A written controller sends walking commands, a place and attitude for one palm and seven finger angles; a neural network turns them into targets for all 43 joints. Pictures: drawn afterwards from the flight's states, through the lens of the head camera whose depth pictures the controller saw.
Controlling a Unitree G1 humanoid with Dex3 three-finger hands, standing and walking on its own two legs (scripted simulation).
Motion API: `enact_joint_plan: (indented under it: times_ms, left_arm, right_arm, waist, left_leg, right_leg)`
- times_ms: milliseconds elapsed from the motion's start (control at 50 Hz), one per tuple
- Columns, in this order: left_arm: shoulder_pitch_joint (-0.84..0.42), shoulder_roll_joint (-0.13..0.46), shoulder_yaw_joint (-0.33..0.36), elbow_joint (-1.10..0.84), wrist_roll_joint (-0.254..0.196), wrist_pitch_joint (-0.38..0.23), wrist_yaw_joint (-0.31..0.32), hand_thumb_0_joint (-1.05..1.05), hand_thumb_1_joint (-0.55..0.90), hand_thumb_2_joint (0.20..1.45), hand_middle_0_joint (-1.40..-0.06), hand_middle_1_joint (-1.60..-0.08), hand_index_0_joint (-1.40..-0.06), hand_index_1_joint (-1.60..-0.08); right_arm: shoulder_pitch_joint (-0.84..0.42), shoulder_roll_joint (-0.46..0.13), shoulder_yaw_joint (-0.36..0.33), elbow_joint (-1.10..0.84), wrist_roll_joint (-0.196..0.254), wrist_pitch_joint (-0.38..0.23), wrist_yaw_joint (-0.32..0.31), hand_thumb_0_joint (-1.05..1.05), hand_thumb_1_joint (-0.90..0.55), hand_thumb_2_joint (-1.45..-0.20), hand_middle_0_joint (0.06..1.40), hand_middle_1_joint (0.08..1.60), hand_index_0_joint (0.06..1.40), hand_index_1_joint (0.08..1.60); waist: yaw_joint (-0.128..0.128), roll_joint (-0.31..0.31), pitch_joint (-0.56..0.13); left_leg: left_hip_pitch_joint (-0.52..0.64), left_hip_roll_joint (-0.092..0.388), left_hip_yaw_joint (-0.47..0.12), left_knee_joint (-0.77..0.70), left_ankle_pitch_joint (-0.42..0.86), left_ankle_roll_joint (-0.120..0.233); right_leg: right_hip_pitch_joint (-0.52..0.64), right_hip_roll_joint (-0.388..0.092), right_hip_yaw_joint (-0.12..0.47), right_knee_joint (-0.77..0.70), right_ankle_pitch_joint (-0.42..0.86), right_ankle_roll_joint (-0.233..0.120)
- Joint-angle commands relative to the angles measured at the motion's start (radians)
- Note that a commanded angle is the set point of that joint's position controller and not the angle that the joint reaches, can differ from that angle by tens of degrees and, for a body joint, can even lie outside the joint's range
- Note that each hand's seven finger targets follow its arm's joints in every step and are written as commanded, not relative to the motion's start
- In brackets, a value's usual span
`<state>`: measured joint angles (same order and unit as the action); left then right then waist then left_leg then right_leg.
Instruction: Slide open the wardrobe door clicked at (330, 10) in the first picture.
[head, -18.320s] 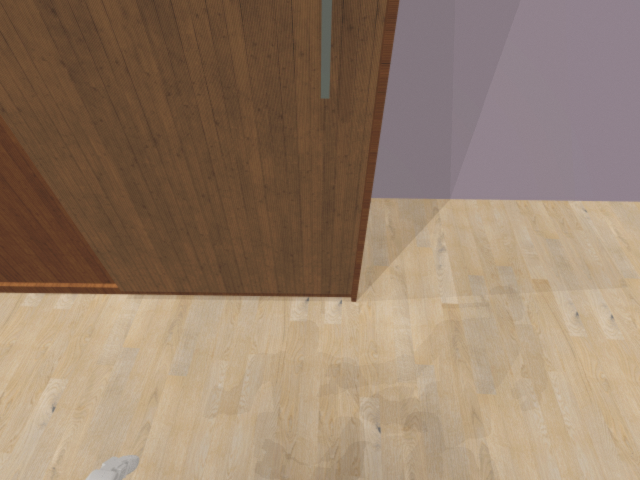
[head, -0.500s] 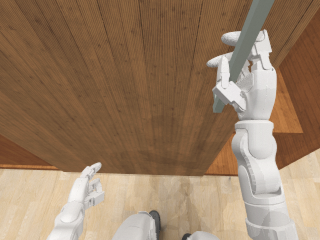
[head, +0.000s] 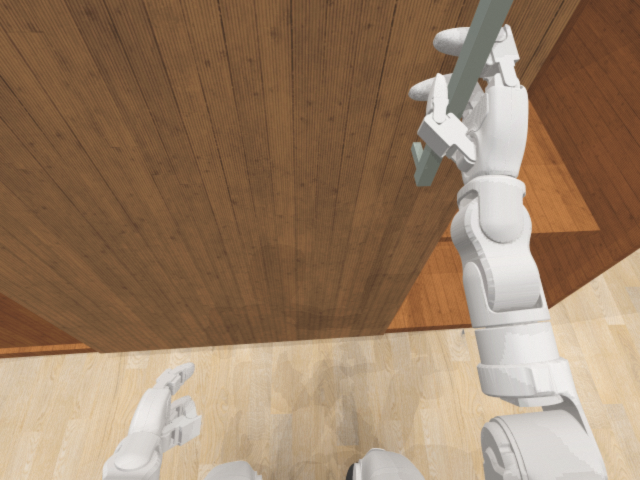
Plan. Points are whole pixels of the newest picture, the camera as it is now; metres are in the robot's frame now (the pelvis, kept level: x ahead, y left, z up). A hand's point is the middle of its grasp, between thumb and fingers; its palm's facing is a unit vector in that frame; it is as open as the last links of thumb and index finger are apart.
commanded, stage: step sideways, sliding the door along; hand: right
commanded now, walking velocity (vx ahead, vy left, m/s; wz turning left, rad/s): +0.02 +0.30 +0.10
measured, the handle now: (460, 61) +0.46 -0.13 +0.24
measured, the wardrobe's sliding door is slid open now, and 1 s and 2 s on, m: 0.44 0.56 0.56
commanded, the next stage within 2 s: stop walking and hold the door there in 0.66 s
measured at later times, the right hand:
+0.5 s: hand (293, 121) +0.41 +0.03 +0.21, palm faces +0.21 +0.98 -0.04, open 6.0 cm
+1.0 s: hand (308, 118) +0.42 +0.02 +0.20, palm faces +0.55 +0.76 -0.33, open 6.2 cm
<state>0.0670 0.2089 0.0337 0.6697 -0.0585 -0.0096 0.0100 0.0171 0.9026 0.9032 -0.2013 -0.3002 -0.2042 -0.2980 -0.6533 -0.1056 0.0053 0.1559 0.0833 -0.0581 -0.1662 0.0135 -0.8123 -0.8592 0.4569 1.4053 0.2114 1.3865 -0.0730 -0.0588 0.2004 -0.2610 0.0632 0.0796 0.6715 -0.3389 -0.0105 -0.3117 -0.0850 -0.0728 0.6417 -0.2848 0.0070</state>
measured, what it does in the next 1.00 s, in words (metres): steps to the left: left foot, then right foot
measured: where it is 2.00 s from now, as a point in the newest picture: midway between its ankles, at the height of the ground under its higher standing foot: outside the picture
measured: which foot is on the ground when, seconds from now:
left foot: down 0.00-0.00, up 0.02-0.30, down 0.32-0.54, up 0.56-0.82, down 0.84-1.00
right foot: down 0.00-0.32, up 0.34-0.50, down 0.52-0.84, up 0.86-1.00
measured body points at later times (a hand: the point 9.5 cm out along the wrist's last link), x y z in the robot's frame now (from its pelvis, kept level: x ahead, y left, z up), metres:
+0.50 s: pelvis +0.02 +0.17 +0.01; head +0.11 +0.19 +0.44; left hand +0.24 +0.38 -0.11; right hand +0.39 -0.02 +0.21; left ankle +0.05 +0.25 -0.72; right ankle +0.01 +0.03 -0.71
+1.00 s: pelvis +0.05 +0.32 +0.01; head +0.14 +0.36 +0.45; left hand +0.25 +0.57 -0.10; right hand +0.39 -0.02 +0.22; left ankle +0.06 +0.43 -0.72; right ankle +0.01 +0.18 -0.64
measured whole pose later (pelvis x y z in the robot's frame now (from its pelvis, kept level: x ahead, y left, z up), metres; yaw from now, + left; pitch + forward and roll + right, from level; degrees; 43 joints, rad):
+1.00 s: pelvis +0.05 +0.32 +0.01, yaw +4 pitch -1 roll -3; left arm 0.03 0.29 0.01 0.64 -0.06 -0.07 0.04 0.01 0.90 0.90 -0.20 -0.30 -0.20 -0.30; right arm -0.31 -0.49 -0.51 0.22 0.07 -0.15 -0.14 -0.16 -0.62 -0.80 0.46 1.41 0.33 1.36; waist -0.04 -0.05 0.24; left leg -0.27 0.05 0.01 0.55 -0.25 0.01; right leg -0.41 -0.02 -0.04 1.11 -0.53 0.03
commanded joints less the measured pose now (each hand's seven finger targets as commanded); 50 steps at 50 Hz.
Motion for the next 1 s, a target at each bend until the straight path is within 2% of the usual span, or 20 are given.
enact_joint_plan:
  times_ms: [0,40,120,260,300,320,340,380,460,480,500,520,560,620,740,760,800,840,900,980]
  left_arm:
    - [-0.049,0.136,0.081,-0.201,0.006,-0.048,-0.045,0.0,0.9,0.9,-0.2,-0.3,-0.2,-0.3]
    - [-0.082,0.124,0.077,-0.177,0.005,-0.048,-0.052,0.0,0.9,0.9,-0.2,-0.3,-0.2,-0.3]
    - [-0.065,0.128,0.072,-0.191,0.002,-0.055,-0.048,0.0,0.9,0.9,-0.2,-0.3,-0.2,-0.3]
    - [-0.076,0.104,0.055,-0.217,-0.027,-0.07,-0.028,0.0,0.9,0.9,-0.2,-0.3,-0.2,-0.3]
    - [-0.075,0.059,0.036,-0.215,-0.032,-0.076,-0.025,0.0,0.9,0.9,-0.2,-0.3,-0.2,-0.3]
    - [-0.079,0.054,0.056,-0.219,-0.023,-0.062,-0.017,0.0,0.9,0.9,-0.2,-0.3,-0.2,-0.3]
    - [-0.087,0.079,0.064,-0.207,-0.007,-0.068,-0.004,0.0,0.9,0.9,-0.2,-0.3,-0.2,-0.3]
    - [-0.096,0.025,0.018,-0.169,-0.003,-0.078,-0.002,0.0,0.9,0.9,-0.2,-0.3,-0.2,-0.3]
    - [-0.097,0.056,0.038,-0.192,0.006,-0.043,0.01,0.0,0.9,0.9,-0.2,-0.3,-0.2,-0.3]
    - [-0.082,0.079,0.059,-0.213,0.006,-0.042,0.007,0.0,0.9,0.9,-0.2,-0.3,-0.2,-0.3]
    - [-0.075,0.134,0.09,-0.239,0.003,-0.054,-0.007,0.0,0.9,0.9,-0.2,-0.3,-0.2,-0.3]
    - [-0.061,0.147,0.1,-0.249,-0.001,-0.061,-0.042,0.0,0.9,0.9,-0.2,-0.3,-0.2,-0.3]
    - [-0.077,0.116,0.079,-0.248,0.017,-0.071,-0.059,0.0,0.9,0.9,-0.2,-0.3,-0.2,-0.3]
    - [-0.041,0.143,0.084,-0.242,0.008,-0.068,-0.073,0.0,0.9,0.9,-0.2,-0.3,-0.2,-0.3]
    - [-0.018,0.141,0.077,-0.264,-0.005,-0.104,-0.072,0.0,0.9,0.9,-0.2,-0.3,-0.2,-0.3]
    - [0.059,0.205,0.092,-0.173,-0.007,-0.088,-0.038,0.0,0.9,0.9,-0.2,-0.3,-0.2,-0.3]
    - [0.024,0.155,0.057,-0.223,-0.022,-0.087,-0.036,0.0,0.9,0.9,-0.2,-0.3,-0.2,-0.3]
    - [0.009,0.127,0.048,-0.212,-0.012,-0.103,0.001,0.0,0.9,0.9,-0.2,-0.3,-0.2,-0.3]
    - [-0.015,0.13,-0.003,-0.159,0.0,-0.116,0.036,0.0,0.9,0.9,-0.2,-0.3,-0.2,-0.3]
    - [-0.023,0.162,0.009,-0.14,0.008,-0.11,0.054,0.0,0.9,0.9,-0.2,-0.3,-0.2,-0.3]
  right_arm:
    - [-0.592,0.136,0.289,-0.316,-0.002,-0.145,0.142,0.0,-0.9,-0.9,0.45,1.4,0.45,1.4]
    - [-0.669,0.096,0.278,-0.361,-0.013,-0.163,0.154,0.0,-0.9,-0.9,0.45,1.4,0.45,1.4]
    - [-0.626,0.099,0.27,-0.286,-0.019,-0.14,0.15,0.0,-0.9,-0.9,0.45,1.4,0.45,1.4]
    - [-0.552,0.06,0.229,-0.295,-0.018,-0.127,0.138,0.0,-0.9,-0.9,0.45,1.4,0.45,1.4]
    - [-0.555,0.025,0.216,-0.314,-0.026,-0.135,0.128,0.0,-0.9,-0.9,0.45,1.4,0.45,1.4]
    - [-0.513,-0.066,0.148,-0.292,-0.03,-0.125,0.114,0.0,-0.9,-0.9,0.45,1.4,0.45,1.4]
    - [-0.488,-0.075,0.145,-0.327,-0.023,-0.115,0.109,0.0,-0.9,-0.9,0.45,1.4,0.45,1.4]
    - [-0.441,0.05,0.236,-0.467,0.008,-0.129,0.094,0.0,-0.9,-0.9,0.45,1.4,0.45,1.4]
    - [-0.357,0.022,0.238,-0.523,-0.007,-0.174,0.091,0.0,-0.9,-0.9,0.45,1.4,0.45,1.4]
    - [-0.339,0.035,0.257,-0.53,0.001,-0.177,0.105,0.0,-0.9,-0.9,0.45,1.4,0.45,1.4]
    - [-0.331,0.059,0.269,-0.546,0.008,-0.175,0.124,0.0,-0.9,-0.9,0.45,1.4,0.45,1.4]
    - [-0.339,0.064,0.246,-0.495,-0.011,-0.167,0.138,0.0,-0.9,-0.9,0.45,1.4,0.45,1.4]
    - [-0.445,0.057,0.236,-0.597,-0.01,-0.182,0.136,0.0,-0.9,-0.9,0.45,1.4,0.45,1.4]
    - [-0.381,0.018,0.196,-0.533,-0.014,-0.142,0.129,0.0,-0.9,-0.9,0.45,1.4,0.45,1.4]
    - [-0.323,-0.089,0.096,-0.547,-0.008,-0.141,0.114,0.0,-0.9,-0.9,0.45,1.4,0.45,1.4]
    - [-0.098,-0.667,-0.501,-0.153,-0.046,-0.126,0.054,0.0,-0.9,-0.9,0.45,1.4,0.45,1.4]
    - [-0.174,-0.553,-0.367,-0.243,-0.052,-0.141,0.087,0.0,-0.9,-0.9,0.45,1.4,0.45,1.4]
    - [-0.052,-0.727,-0.548,-0.077,-0.034,-0.132,0.064,0.0,-0.9,-0.9,0.45,1.4,0.45,1.4]
    - [0.02,-0.762,-0.633,-0.141,-0.03,-0.137,0.015,0.0,-0.9,-0.9,0.45,1.4,0.45,1.4]
    - [0.108,-0.777,-0.669,-0.06,-0.046,-0.151,-0.007,0.0,-0.9,-0.9,0.45,1.4,0.45,1.4]
  waist:
    - [0.13,-0.021,-0.566]
    - [0.128,-0.088,-0.495]
    - [0.113,-0.178,-0.462]
    - [0.095,-0.184,-0.484]
    - [0.093,0.032,-0.487]
    - [0.077,0.496,-0.485]
    - [0.061,0.584,-0.463]
    - [0.087,0.265,-0.485]
    - [0.099,0.229,-0.547]
    - [0.096,0.195,-0.576]
    - [0.088,-0.005,-0.602]
    - [0.077,-0.031,-0.622]
    - [0.098,-0.189,-0.546]
    - [0.103,-0.148,-0.472]
    - [0.108,-0.304,-0.438]
    - [0.082,-0.295,-0.441]
    - [0.063,-0.092,-0.479]
    - [0.039,0.375,-0.508]
    - [0.043,0.182,-0.489]
    - [0.042,0.236,-0.535]
  left_leg:
    - [-0.329,-0.047,-0.135,0.489,-0.187,0.047]
    - [-0.376,0.013,-0.162,0.495,-0.133,0.028]
    - [-0.208,0.002,-0.078,0.313,-0.057,0.023]
    - [0.094,-0.112,0.062,-0.088,0.146,-0.009]
    - [0.194,0.005,-0.052,-0.264,0.396,0.027]
    - [0.315,0.192,-0.421,-0.28,0.649,0.148]
    - [0.26,0.255,-0.564,-0.304,0.732,0.204]
    - [0.398,0.216,-0.354,-0.151,0.925,0.217]
    - [0.316,0.107,-0.163,0.019,1.0,0.113]
    - [0.138,0.079,-0.133,0.064,0.77,0.075]
    - [-0.145,-0.002,-0.103,0.163,0.226,0.015]
    - [-0.246,-0.037,-0.128,0.325,-0.169,0.02]
    - [-0.272,-0.019,-0.152,0.417,-0.19,0.009]
    - [-0.264,-0.018,-0.076,0.358,-0.099,-0.005]
    - [-0.048,-0.078,0.034,-0.013,0.024,-0.009]
    - [-0.076,-0.102,0.05,-0.093,0.08,-0.03]
    - [0.186,-0.028,-0.013,-0.319,0.601,-0.011]
    - [0.391,0.266,-0.416,-0.184,1.364,0.143]
    - [0.405,0.285,-0.402,-0.148,1.179,0.175]
    - [0.472,0.266,-0.304,-0.167,1.204,0.146]
  right_leg:
    - [0.603,-0.44,0.409,-0.174,0.791,-0.225]
    - [0.514,-0.429,0.363,-0.192,0.581,-0.251]
    - [0.356,-0.356,0.145,-0.223,0.393,-0.17]
    - [0.256,-0.218,-0.007,-0.017,0.275,-0.061]
    - [0.154,-0.108,-0.008,0.21,0.167,-0.021]
    - [-0.133,0.043,-0.003,0.425,-0.259,0.034]
    - [-0.155,0.062,0.09,0.594,-0.408,0.027]
    - [-0.184,0.023,0.107,0.427,-0.355,0.019]
    - [0.192,-0.014,-0.057,-0.264,0.162,0.021]
    - [0.414,-0.139,0.008,-0.292,0.458,-0.018]
    - [0.64,-0.388,0.237,-0.209,0.953,-0.145]
    - [0.681,-0.491,0.235,-0.158,1.058,-0.216]
    - [0.567,-0.464,0.226,-0.166,0.881,-0.233]
    - [0.529,-0.402,0.076,-0.167,0.792,-0.163]
    - [0.484,-0.322,-0.056,-0.081,0.833,-0.055]
    - [0.515,-0.3,-0.112,-0.065,0.798,-0.064]
    - [0.338,-0.16,-0.116,0.236,0.569,-0.092]
    - [-0.127,0.029,-0.001,0.584,-0.371,0.033]
    - [-0.197,0.026,0.125,0.576,-0.292,0.016]
    - [-0.155,0.085,0.058,0.35,-0.222,0.011]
